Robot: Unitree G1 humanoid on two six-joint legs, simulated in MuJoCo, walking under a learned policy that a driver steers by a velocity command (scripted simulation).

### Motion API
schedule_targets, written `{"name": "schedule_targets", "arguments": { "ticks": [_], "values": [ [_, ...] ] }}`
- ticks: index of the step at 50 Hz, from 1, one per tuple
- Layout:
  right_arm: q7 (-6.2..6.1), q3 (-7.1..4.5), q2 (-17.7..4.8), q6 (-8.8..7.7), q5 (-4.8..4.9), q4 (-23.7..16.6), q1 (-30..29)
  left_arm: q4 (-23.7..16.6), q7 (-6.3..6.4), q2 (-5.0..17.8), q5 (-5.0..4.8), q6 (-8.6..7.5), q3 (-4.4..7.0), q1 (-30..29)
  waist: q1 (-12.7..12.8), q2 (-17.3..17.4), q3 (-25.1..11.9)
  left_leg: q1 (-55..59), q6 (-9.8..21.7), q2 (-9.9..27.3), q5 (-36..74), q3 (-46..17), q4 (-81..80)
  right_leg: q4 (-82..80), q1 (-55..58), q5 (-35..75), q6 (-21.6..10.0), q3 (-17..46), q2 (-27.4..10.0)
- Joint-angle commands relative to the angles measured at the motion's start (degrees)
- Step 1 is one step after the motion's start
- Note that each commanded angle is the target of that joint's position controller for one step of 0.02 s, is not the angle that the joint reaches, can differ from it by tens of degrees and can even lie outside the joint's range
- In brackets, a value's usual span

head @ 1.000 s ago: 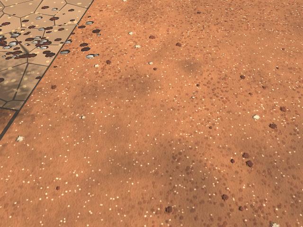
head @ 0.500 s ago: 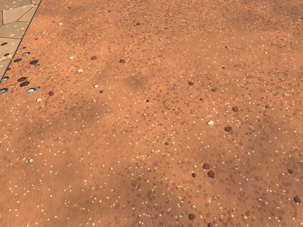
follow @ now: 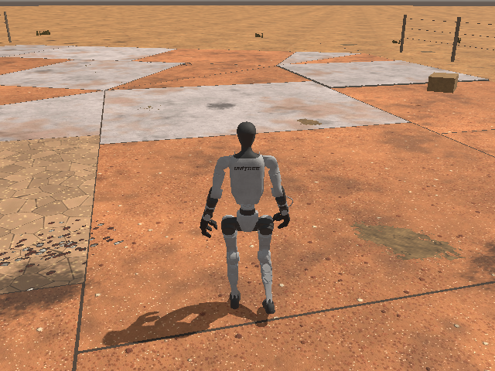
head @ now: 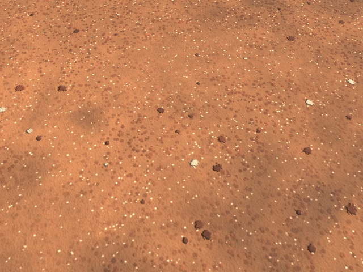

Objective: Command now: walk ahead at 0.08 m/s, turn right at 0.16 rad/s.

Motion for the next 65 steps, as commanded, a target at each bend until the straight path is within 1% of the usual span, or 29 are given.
{"name": "schedule_targets", "arguments": {
  "ticks": [1,4,5,7,8,9,11,12,13,15,18,22,30,47,48,49,51,52,53,55,57,58,59,60,61,62,63,64,65],
  "values": [
    [-0.29,-1.22,-6.34,-0.25,-0.50,-2.04,-1.42,-0.75,0.71,-0.14,0.45,0.36,-0.29,7.82,2.16,8.33,-8.21,2.80,10.46,12.45,12.27,-10.24,-8.94,-13.39,7.73,0.51,0.75,-2.63,-1.92],
    [-1.04,-1.90,-8.64,0.66,0.83,-1.94,-0.80,-0.97,0.52,2.19,0.12,0.69,0.03,5.83,1.68,7.87,-10.64,4.13,10.61,14.31,-4.30,-12.91,-9.47,-23.05,12.01,8.24,-0.20,-2.95,-2.05],
    [-1.24,-1.80,-8.61,1.16,1.32,-2.21,-1.86,-0.72,0.31,2.31,0.21,0.89,0.12,5.73,2.42,7.66,-9.47,1.73,9.54,13.82,-12.37,-12.86,-9.82,-27.35,14.78,12.30,-1.03,-3.78,-1.61],
    [-1.43,-1.05,-6.71,1.60,1.66,-1.46,-0.36,-1.22,0.16,2.70,1.33,1.15,0.23,4.10,2.65,6.74,-5.82,-3.51,5.39,11.67,-24.42,-12.46,-10.16,-33.11,18.25,14.17,-3.42,-3.52,-1.78],
    [-1.31,-0.62,-5.48,1.50,1.39,-0.84,1.13,-1.92,0.31,3.96,2.03,1.04,0.29,3.91,2.45,4.45,-4.38,-5.57,2.36,10.09,-27.59,-11.27,-8.32,-36.23,19.13,14.70,-5.18,0.36,-5.32],
    [-1.26,-1.01,-5.85,1.45,1.28,-0.88,3.46,-1.76,0.48,7.94,1.54,0.93,1.18,2.75,-0.86,-2.07,-1.91,-4.02,-0.08,5.52,-25.20,-6.13,-5.58,-38.06,12.78,6.57,-7.58,3.03,-7.12],
    [-1.75,-0.96,-4.80,1.54,1.07,-0.01,3.04,-0.49,0.07,2.92,1.51,-0.35,0.10,1.81,-1.07,-6.41,-0.49,6.16,-1.89,3.41,-15.41,-2.43,0.15,-43.41,2.64,-5.05,-7.22,3.10,-5.83],
    [-1.99,-0.90,-4.16,1.74,1.08,0.93,4.20,-0.24,-0.12,2.20,1.62,-1.02,-0.10,0.59,-1.81,-7.27,-0.19,8.16,-1.72,3.49,-12.82,-2.08,1.31,-43.85,1.52,-3.87,-6.14,2.74,-5.35],
    [-2.17,-1.02,-4.53,1.91,0.90,1.65,5.12,-0.23,-0.31,1.93,1.44,-1.64,-0.16,-0.25,-2.06,-7.04,0.00,8.85,-1.50,3.67,-11.09,-2.08,1.75,-43.37,1.55,-1.51,-5.41,2.31,-4.96],
    [-2.12,-1.18,-5.05,1.93,0.83,2.73,5.73,0.46,-0.41,2.15,0.92,-2.42,-0.09,0.98,-1.55,-3.12,-0.34,8.40,-0.72,4.30,-9.26,-2.85,1.54,-41.18,3.89,4.79,-4.84,1.23,-4.18],
    [-1.91,-1.13,-4.60,1.75,1.03,3.82,5.16,1.65,-0.35,2.74,0.45,-2.76,0.13,2.63,-0.70,-0.16,-2.12,8.79,-0.71,4.55,-4.44,-2.96,2.13,-38.48,7.55,13.10,-5.19,0.34,-3.68],
    [-2.06,-1.24,-4.67,2.13,1.44,5.46,5.37,3.09,-0.41,2.21,0.38,-2.61,0.06,3.70,-0.34,1.33,-3.74,10.97,-0.69,4.77,0.99,-3.03,3.53,-37.12,9.47,19.05,-5.22,-0.64,-3.04],
    [-2.80,-1.54,-4.76,3.45,1.82,8.14,5.27,5.94,-0.45,0.88,0.34,-2.05,-0.20,4.52,-0.40,1.28,-3.20,12.57,-0.69,4.96,3.77,-3.29,4.47,-37.00,10.78,23.30,-4.83,-1.89,-2.20],
    [-3.22,-1.89,-3.73,4.44,1.84,12.17,4.17,10.88,-0.06,-0.47,0.43,-1.66,-0.77,5.53,-0.40,1.14,-0.45,12.97,-1.35,4.66,-0.14,-3.35,2.55,-39.60,10.66,18.06,-4.29,-3.04,-1.57],
    [-3.19,-1.77,-3.04,4.50,1.82,13.01,5.27,11.78,-0.02,-0.83,0.39,-1.57,-0.81,6.87,-0.30,0.78,-1.69,13.36,-1.28,3.72,-6.46,-2.35,2.79,-40.31,11.22,11.53,-4.64,-3.37,-1.16],
    [-3.21,-1.98,-3.32,4.55,2.20,13.42,5.70,12.07,0.07,0.24,-0.01,-1.41,-0.41,7.42,-0.08,-0.19,-0.64,11.69,-0.97,1.99,-17.18,-0.68,4.58,-40.92,10.40,1.10,-5.91,-2.75,-1.09],
    [-3.12,-2.15,-3.60,3.77,2.57,12.45,3.75,11.45,0.29,2.87,-0.78,-1.74,0.39,8.38,1.25,-2.87,4.35,3.29,-0.29,0.88,-30.31,0.37,8.92,-45.14,8.43,-17.58,-9.93,4.18,-5.42],
    [-2.81,-1.88,-2.51,2.71,2.84,11.27,1.57,11.60,0.25,4.42,-1.19,-2.41,0.86,10.31,2.39,-5.66,6.22,-1.33,-0.36,0.76,-27.96,1.51,13.62,-49.25,9.92,-22.35,-12.68,11.11,-10.26],
    [-2.31,-1.57,-1.38,1.57,3.17,10.38,0.24,11.47,0.16,6.49,-1.43,-3.15,1.58,9.99,2.50,-8.82,8.22,-4.97,-0.10,1.73,-22.53,1.98,19.16,-52.93,10.97,-23.15,-15.72,18.81,-16.01],
    [-1.41,-1.76,-2.20,-0.20,3.44,9.29,-1.05,10.80,-0.23,5.54,-0.92,-4.51,1.49,8.45,2.06,-7.51,9.87,-9.98,1.41,5.39,-23.09,-1.09,23.63,-53.57,12.96,-14.45,-17.57,22.60,-19.75],
    [-0.71,-1.91,-2.46,-1.24,3.86,9.41,0.76,10.06,-0.88,4.86,-1.44,-4.84,1.34,6.38,0.28,-6.08,8.06,-6.11,2.43,6.04,-23.72,-0.17,15.83,-51.06,14.59,-6.37,-14.91,16.22,-17.16],
    [-0.50,-2.11,-2.09,-1.49,3.85,10.81,4.03,9.59,-1.11,5.08,-1.82,-4.59,1.33,4.38,-1.76,-5.48,6.54,2.94,2.33,4.35,-19.00,2.50,8.92,-48.98,10.87,-3.28,-12.96,10.89,-14.00],
    [-0.45,-2.75,-2.44,-1.39,3.56,13.38,9.34,9.30,-1.32,5.07,-1.83,-4.29,1.29,3.86,-3.55,-4.67,4.15,13.63,1.29,1.48,-13.22,4.70,6.00,-45.73,6.12,0.43,-11.56,6.89,-10.75],
    [-0.48,-3.59,-3.51,-1.08,3.18,15.65,15.88,8.67,-1.33,5.17,-1.61,-4.35,1.19,2.71,-6.12,-3.10,1.53,22.26,1.01,1.23,-11.39,3.08,5.40,-39.53,2.01,8.23,-10.11,3.39,-7.96],
    [-0.71,-4.83,-7.52,-1.04,2.93,17.29,24.82,7.21,-1.50,2.38,-1.13,-4.71,0.35,0.18,-9.53,8.14,-1.38,30.31,4.34,11.31,-16.40,-12.64,-2.69,-19.65,-5.02,13.10,-6.55,-4.23,-2.22],
    [-0.12,-5.56,-12.88,-1.47,2.66,17.57,30.54,5.20,-1.37,-1.57,-1.47,-5.74,-0.46,0.82,-9.51,21.76,-4.39,36.53,12.80,24.15,-22.25,-39.47,-13.72,-2.36,-17.28,-2.43,-4.59,-5.83,3.72],
    [0.03,-3.81,-8.31,-2.30,1.94,16.65,25.06,4.99,-1.52,1.10,-2.41,-6.48,0.14,0.21,-6.14,12.88,-0.99,32.22,13.63,26.51,-26.77,-42.61,-14.59,8.02,-21.86,-3.27,-5.93,0.13,-0.12],
    [0.17,-2.93,-5.72,-2.82,2.04,14.60,19.46,4.79,-2.00,1.82,-2.93,-6.93,0.21,-0.49,-3.96,8.28,2.32,28.68,11.70,24.68,-26.44,-35.72,-14.52,10.34,-24.07,2.90,-7.59,1.02,-3.11],
    [0.53,-2.37,-5.00,-2.98,2.01,13.10,15.50,5.26,-2.05,2.06,-2.52,-7.06,0.39,-0.28,-2.32,5.36,2.89,26.03,9.65,21.91,-22.07,-28.60,-15.16,8.94,-22.92,8.68,-8.18,-0.21,-5.51]
  ]
}}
